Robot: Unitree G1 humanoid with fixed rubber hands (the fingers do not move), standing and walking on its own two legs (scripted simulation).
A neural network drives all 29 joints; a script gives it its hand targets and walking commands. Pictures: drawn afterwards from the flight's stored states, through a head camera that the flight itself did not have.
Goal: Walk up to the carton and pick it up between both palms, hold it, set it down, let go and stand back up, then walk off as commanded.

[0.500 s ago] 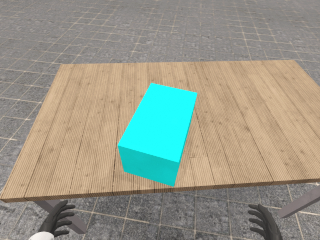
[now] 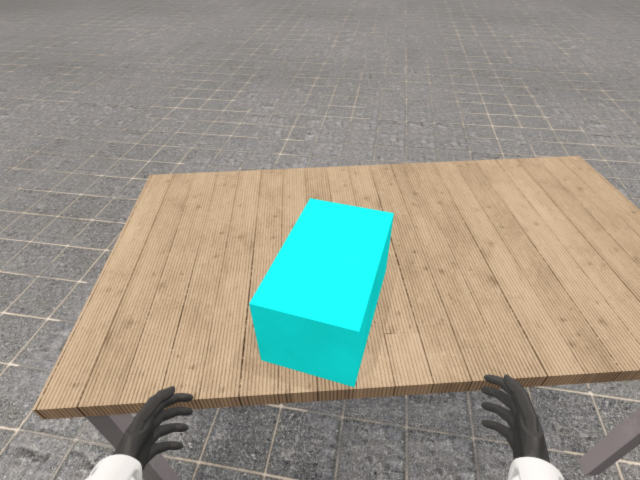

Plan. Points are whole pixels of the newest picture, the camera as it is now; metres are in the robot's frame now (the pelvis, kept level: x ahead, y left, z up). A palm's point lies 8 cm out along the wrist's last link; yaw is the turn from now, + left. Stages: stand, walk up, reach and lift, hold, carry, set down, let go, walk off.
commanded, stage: reach and lift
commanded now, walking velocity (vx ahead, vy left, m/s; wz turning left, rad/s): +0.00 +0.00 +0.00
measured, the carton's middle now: (330, 283) +0.47 +0.02 -0.04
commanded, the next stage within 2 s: none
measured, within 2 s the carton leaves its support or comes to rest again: neither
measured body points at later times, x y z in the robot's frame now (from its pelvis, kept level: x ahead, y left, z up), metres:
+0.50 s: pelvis +0.04 +0.01 +0.00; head +0.04 +0.02 +0.45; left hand +0.26 +0.24 +0.01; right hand +0.23 -0.15 +0.02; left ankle +0.04 +0.11 -0.73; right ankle +0.06 -0.14 -0.73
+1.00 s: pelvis +0.07 +0.02 +0.00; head +0.09 +0.04 +0.45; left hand +0.30 +0.24 +0.03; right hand +0.27 -0.15 +0.03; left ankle +0.04 +0.11 -0.73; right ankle +0.06 -0.14 -0.73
